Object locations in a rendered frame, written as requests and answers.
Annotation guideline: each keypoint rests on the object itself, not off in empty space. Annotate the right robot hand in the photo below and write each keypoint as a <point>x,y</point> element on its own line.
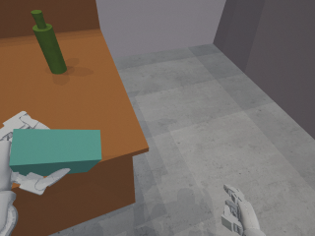
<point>243,215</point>

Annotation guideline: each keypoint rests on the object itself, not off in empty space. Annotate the sponge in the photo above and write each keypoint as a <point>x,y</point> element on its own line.
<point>44,151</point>

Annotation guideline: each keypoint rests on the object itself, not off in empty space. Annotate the left robot forearm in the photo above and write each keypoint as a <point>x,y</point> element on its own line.
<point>8,213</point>

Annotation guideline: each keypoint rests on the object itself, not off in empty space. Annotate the table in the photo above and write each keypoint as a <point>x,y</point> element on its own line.
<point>88,96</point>

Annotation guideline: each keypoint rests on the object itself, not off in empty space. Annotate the left robot hand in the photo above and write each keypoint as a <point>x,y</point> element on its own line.
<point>33,183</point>

